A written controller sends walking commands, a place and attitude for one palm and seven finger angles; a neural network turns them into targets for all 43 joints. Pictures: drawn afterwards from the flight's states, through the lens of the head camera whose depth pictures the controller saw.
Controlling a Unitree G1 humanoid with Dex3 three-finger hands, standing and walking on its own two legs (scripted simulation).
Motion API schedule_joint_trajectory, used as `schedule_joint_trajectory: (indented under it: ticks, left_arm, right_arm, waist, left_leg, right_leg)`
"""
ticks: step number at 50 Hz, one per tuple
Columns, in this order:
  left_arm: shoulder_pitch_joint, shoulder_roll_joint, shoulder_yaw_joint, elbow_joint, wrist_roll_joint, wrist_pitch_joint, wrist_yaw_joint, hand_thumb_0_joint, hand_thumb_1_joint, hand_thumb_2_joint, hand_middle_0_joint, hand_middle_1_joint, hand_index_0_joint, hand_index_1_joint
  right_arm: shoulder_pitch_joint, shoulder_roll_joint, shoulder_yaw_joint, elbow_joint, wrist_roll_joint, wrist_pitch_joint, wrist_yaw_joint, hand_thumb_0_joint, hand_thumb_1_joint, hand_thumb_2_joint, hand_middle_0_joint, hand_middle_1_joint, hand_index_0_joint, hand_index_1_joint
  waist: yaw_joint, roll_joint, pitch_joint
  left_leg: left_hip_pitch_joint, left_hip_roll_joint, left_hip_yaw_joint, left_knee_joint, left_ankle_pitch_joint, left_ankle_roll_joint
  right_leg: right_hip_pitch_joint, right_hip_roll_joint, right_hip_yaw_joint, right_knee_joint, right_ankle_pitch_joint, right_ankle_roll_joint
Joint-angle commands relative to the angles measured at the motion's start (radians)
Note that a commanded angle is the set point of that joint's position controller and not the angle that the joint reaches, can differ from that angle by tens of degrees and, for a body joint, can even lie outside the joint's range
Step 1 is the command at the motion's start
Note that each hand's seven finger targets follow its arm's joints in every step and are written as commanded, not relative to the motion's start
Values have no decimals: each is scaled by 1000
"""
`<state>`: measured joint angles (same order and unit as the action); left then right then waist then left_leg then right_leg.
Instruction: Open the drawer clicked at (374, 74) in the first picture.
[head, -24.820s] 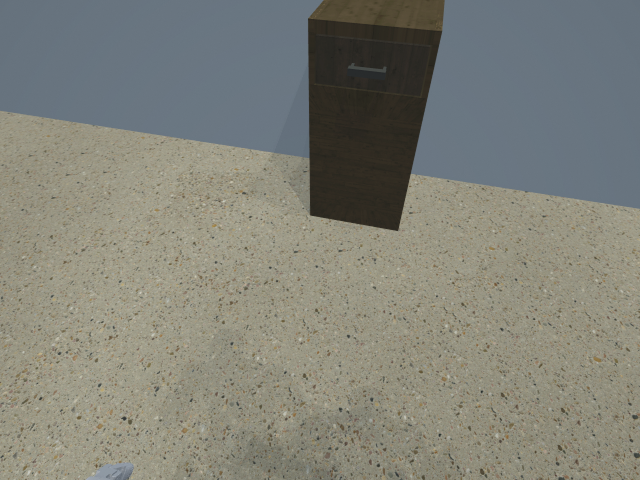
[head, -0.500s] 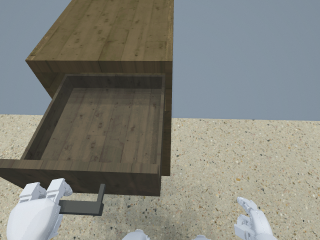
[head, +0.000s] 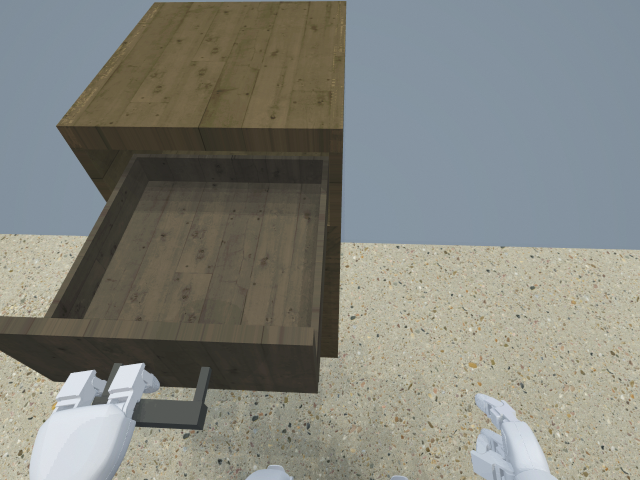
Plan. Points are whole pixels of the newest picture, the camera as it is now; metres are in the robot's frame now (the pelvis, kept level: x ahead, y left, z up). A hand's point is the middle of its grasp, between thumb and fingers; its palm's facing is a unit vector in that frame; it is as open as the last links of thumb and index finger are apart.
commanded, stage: lift the hand off the handle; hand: left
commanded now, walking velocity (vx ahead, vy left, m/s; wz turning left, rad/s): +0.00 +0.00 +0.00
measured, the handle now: (154, 393) +0.21 +0.22 +0.02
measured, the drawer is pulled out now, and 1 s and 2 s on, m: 0.30 0.30 0.30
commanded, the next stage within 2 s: draw the hand back to the body in 1.42 s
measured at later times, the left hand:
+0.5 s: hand (103, 426) +0.17 +0.25 +0.04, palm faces +0.00 -0.09 -1.00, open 13.4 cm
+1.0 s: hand (64, 393) +0.18 +0.25 +0.12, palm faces +0.09 -0.08 -0.99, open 13.7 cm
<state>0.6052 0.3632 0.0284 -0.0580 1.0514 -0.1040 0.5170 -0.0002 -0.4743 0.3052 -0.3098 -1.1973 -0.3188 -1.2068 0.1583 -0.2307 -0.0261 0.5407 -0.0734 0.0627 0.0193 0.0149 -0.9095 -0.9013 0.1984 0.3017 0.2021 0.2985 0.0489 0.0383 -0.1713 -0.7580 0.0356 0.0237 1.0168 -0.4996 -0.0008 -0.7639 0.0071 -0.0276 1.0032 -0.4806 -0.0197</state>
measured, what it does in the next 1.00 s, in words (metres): stands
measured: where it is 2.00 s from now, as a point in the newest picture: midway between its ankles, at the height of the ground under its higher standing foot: outside the picture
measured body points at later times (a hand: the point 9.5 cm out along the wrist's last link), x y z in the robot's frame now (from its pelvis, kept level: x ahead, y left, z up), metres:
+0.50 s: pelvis +0.01 +0.00 +0.02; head +0.03 -0.02 +0.47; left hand +0.16 +0.25 +0.09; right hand +0.20 -0.22 -0.08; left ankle +0.00 +0.12 -0.67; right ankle +0.00 -0.11 -0.67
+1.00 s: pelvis +0.02 +0.00 +0.04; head +0.02 -0.03 +0.49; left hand +0.17 +0.25 +0.17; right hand +0.23 -0.21 -0.05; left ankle +0.00 +0.12 -0.67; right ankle +0.00 -0.11 -0.67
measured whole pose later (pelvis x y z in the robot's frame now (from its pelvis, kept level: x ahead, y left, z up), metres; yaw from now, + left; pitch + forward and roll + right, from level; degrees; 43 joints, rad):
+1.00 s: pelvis +0.02 +0.00 +0.04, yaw +0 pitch +6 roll +0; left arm 0.65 0.46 0.06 -0.38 0.90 -0.02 0.30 0.00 -0.49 0.30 -0.32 -1.20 -0.35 -1.22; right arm 0.17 -0.24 0.00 0.53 -0.02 0.05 0.01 0.02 -0.91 -0.90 0.20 0.30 0.20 0.30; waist 0.09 0.09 -0.12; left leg -0.43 0.03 0.03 0.75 -0.42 0.00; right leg -0.44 0.01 -0.02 0.73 -0.40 -0.01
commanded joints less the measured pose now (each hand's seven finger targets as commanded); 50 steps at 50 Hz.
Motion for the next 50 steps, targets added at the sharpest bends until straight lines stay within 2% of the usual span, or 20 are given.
schedule_joint_trajectory:
  ticks: [1, 4, 6, 7, 10, 16, 19, 23, 28, 32, 33, 35, 36, 37, 41, 42, 43, 45, 46, 50]
  left_arm:
    - [-29, 151, 94, -173, 15, -12, 63, 0, -500, 300, -300, -1200, -300, -1200]
    - [-75, 153, 97, -159, -7, 16, 61, 0, -500, 300, -300, -1200, -300, -1200]
    - [-101, 118, 51, -168, -16, 30, 50, 0, -500, 300, -300, -1200, -300, -1200]
    - [-98, 157, 78, -207, -21, 34, 46, 0, -500, 300, -300, -1200, -300, -1200]
    - [-76, 168, 70, -266, -33, 58, 31, 0, -500, 300, -300, -1200, -300, -1200]
    - [-26, 170, 59, -315, -43, 64, -10, 0, -500, 300, -300, -1200, -300, -1200]
    - [-41, 203, 98, -305, -45, 70, -21, 0, -500, 300, -300, -1200, -300, -1200]
    - [-30, 197, 103, -355, -62, 67, -37, 0, -500, 300, -300, -1200, -300, -1200]
    - [-42, 220, 125, -383, -84, 61, -60, 0, -500, 300, -300, -1200, -300, -1200]
    - [-12, 230, 134, -441, -94, 53, -82, 0, -500, 300, -300, -1200, -300, -1200]
    - [-11, 213, 119, -453, -102, 51, -89, 0, -500, 300, -300, -1200, -300, -1200]
    - [-8, 256, 162, -454, -107, 54, -98, 0, -500, 300, -300, -1200, -300, -1200]
    - [-3, 225, 131, -458, -110, 56, -107, 0, -500, 300, -300, -1200, -300, -1200]
    - [-8, 252, 157, -470, -110, 54, -111, 0, -500, 300, -300, -1200, -300, -1200]
    - [29, 232, 143, -500, -136, 63, -140, 0, -500, 300, -300, -1200, -300, -1200]
    - [18, 265, 174, -507, -134, 59, -144, 0, -500, 300, -300, -1200, -300, -1200]
    - [40, 238, 150, -509, -138, 63, -152, 0, -500, 300, -300, -1200, -300, -1200]
    - [28, 275, 182, -513, -144, 70, -165, 0, -500, 300, -300, -1200, -300, -1200]
    - [28, 251, 161, -509, -147, 74, -173, 0, -500, 300, -300, -1200, -300, -1200]
    - [18, 263, 159, -528, -159, 100, -216, 0, -500, 300, -300, -1200, -300, -1200]
  right_arm:
    - [-97, -107, -42, -150, 5, -47, -2, 0, -900, -900, 200, 300, 200, 300]
    - [-90, -111, -43, -151, 13, -50, -14, 0, -900, -900, 200, 300, 200, 300]
    - [-87, -108, -45, -148, 17, -58, -19, 0, -900, -900, 200, 300, 200, 300]
    - [-89, -112, -41, -153, 15, -57, -20, 0, -900, -900, 200, 300, 200, 300]
    - [-91, -109, -34, -160, 20, -59, -25, 0, -900, -900, 200, 300, 200, 300]
    - [-101, -100, -22, -163, 28, -67, -27, 0, -900, -900, 200, 300, 200, 300]
    - [-109, -102, -19, -165, 33, -61, -24, 0, -900, -900, 200, 300, 200, 300]
    - [-103, -98, -22, -173, 38, -64, -20, 0, -900, -900, 200, 300, 200, 300]
    - [-111, -99, -19, -169, 41, -71, -24, 0, -900, -900, 200, 300, 200, 300]
    - [-109, -98, -18, -175, 38, -75, -15, 0, -900, -900, 200, 300, 200, 300]
    - [-111, -98, -21, -174, 42, -76, -17, 0, -900, -900, 200, 300, 200, 300]
    - [-111, -101, -16, -171, 41, -73, -16, 0, -900, -900, 200, 300, 200, 300]
    - [-113, -98, -19, -171, 44, -74, -17, 0, -900, -900, 200, 300, 200, 300]
    - [-111, -101, -18, -172, 40, -73, -14, 0, -900, -900, 200, 300, 200, 300]
    - [-116, -98, -19, -179, 51, -71, -15, 0, -900, -900, 200, 300, 200, 300]
    - [-117, -101, -16, -176, 48, -70, -14, 0, -900, -900, 200, 300, 200, 300]
    - [-119, -98, -17, -182, 50, -71, -15, 0, -900, -900, 200, 300, 200, 300]
    - [-122, -102, -10, -180, 51, -68, -16, 0, -900, -900, 200, 300, 200, 300]
    - [-123, -97, -13, -177, 55, -67, -17, 0, -900, -900, 200, 300, 200, 300]
    - [-134, -103, -3, -186, 63, -61, -14, 0, -900, -900, 200, 300, 200, 300]
  waist:
    - [-13, 11, -112]
    - [-26, 0, -123]
    - [-28, 12, -146]
    - [-13, 9, -194]
    - [-13, -11, -206]
    - [-5, 6, -115]
    - [-3, -1, -60]
    - [6, 37, -83]
    - [4, 31, -53]
    - [13, 19, -87]
    - [6, 36, -65]
    - [17, 30, -66]
    - [9, 36, -44]
    - [18, 13, -65]
    - [17, 10, -40]
    - [26, 4, -44]
    - [21, -2, -21]
    - [33, -1, -30]
    - [23, -15, -1]
    - [42, 0, -13]
  left_leg:
    - [155, -45, -5, -109, 197, 24]
    - [163, -40, -14, -124, 180, 26]
    - [184, -40, -11, -130, 187, 29]
    - [204, -40, -10, -137, 214, 27]
    - [241, -38, -8, -152, 264, 29]
    - [257, -31, -12, -199, 269, 32]
    - [253, -27, -16, -226, 234, 27]
    - [298, -27, -11, -245, 256, 26]
    - [316, -28, -10, -267, 252, 29]
    - [363, -25, -11, -274, 315, 26]
    - [361, -23, -8, -281, 309, 28]
    - [372, -26, -9, -289, 319, 25]
    - [372, -21, -9, -298, 314, 28]
    - [382, -22, -10, -299, 327, 26]
    - [394, -18, -6, -322, 335, 28]
    - [402, -20, -9, -327, 349, 27]
    - [401, -17, -8, -333, 342, 29]
    - [418, -21, -7, -346, 333, 27]
    - [414, -17, -5, -354, 331, 30]
    - [444, -17, -4, -389, 356, 28]
  right_leg:
    - [5, 15, 5, -161, 194, -34]
    - [12, 20, -9, -169, 163, -30]
    - [28, 18, -13, -175, 177, -28]
    - [51, 17, -6, -175, 198, -28]
    - [90, 14, -2, -191, 248, -26]
    - [126, 11, -12, -229, 238, -27]
    - [127, 12, -6, -256, 193, -29]
    - [162, 11, -8, -267, 215, -28]
    - [191, 6, 2, -301, 226, -23]
    - [211, 3, 14, -310, 275, -24]
    - [224, 0, 6, -319, 281, -21]
    - [236, 0, 22, -331, 289, -21]
    - [242, -2, 9, -334, 292, -19]
    - [247, -2, 14, -338, 299, -19]
    - [291, -8, 13, -363, 333, -12]
    - [296, -7, 21, -371, 342, -13]
    - [302, -10, 15, -377, 343, -10]
    - [311, -12, 30, -399, 328, -10]
    - [324, -14, 24, -406, 344, -9]
    - [368, -17, 16, -430, 354, -5]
